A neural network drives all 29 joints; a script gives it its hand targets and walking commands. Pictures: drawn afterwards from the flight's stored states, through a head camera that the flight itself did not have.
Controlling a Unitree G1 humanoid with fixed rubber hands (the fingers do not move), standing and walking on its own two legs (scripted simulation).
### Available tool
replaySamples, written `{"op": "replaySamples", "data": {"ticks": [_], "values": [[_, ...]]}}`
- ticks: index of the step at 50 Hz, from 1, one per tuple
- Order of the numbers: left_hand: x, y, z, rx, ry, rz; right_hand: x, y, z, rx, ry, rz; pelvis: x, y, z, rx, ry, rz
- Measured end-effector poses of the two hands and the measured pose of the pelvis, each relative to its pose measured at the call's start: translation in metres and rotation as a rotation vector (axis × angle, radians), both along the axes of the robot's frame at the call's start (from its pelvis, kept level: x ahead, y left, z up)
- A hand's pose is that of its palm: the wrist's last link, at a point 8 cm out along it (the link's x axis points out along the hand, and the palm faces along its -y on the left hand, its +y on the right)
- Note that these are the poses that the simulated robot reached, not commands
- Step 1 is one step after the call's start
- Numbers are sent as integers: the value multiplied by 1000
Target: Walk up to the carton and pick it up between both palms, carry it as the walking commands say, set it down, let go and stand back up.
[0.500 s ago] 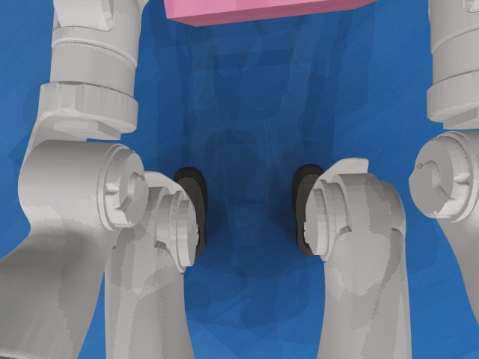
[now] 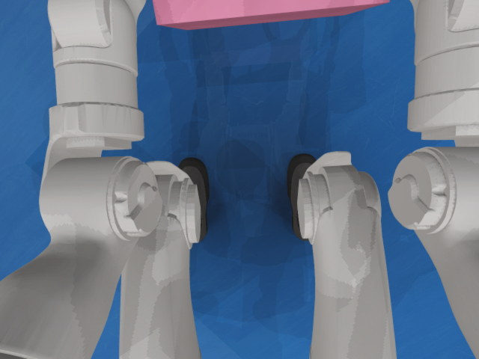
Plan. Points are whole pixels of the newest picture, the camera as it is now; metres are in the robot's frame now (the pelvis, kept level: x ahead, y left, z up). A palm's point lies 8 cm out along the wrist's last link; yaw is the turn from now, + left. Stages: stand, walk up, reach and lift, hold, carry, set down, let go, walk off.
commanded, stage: reach and lift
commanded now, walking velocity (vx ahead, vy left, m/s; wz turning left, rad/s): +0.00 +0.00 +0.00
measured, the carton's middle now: out of the picture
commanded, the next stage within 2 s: none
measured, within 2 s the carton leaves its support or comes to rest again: neither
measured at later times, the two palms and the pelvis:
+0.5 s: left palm out of the picture +0.56 +0.13 -0.05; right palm out of the picture +0.55 -0.19 -0.05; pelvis +0.00 +0.01 +0.05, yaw -2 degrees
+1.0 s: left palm out of the picture +0.55 +0.13 +0.01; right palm out of the picture +0.54 -0.18 +0.01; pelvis -0.01 +0.01 +0.09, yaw -1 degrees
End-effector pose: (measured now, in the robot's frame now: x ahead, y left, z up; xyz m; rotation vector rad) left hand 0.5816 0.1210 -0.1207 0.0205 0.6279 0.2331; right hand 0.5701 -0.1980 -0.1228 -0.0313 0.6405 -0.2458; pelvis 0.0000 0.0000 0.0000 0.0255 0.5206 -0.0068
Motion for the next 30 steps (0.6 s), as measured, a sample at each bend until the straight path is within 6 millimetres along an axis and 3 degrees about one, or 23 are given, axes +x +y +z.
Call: {"op": "replaySamples", "data": {"ticks": [5,9,16,23,30], "values": [[6,4,21,9,15,-26,5,3,21,-1,15,16,-2,0,4,7,4,-12],[-2,10,30,30,67,-23,0,9,28,-34,71,54,3,0,13,5,39,-17],[-11,15,53,-18,-7,31,-2,15,59,-21,-6,30,-1,5,34,-12,-35,-11],[-18,8,60,-5,59,-12,-17,7,66,-43,67,26,2,12,42,-27,53,-11],[-21,11,89,-6,-17,25,-19,12,90,-15,-15,2,-5,16,58,-25,-41,-18]]}}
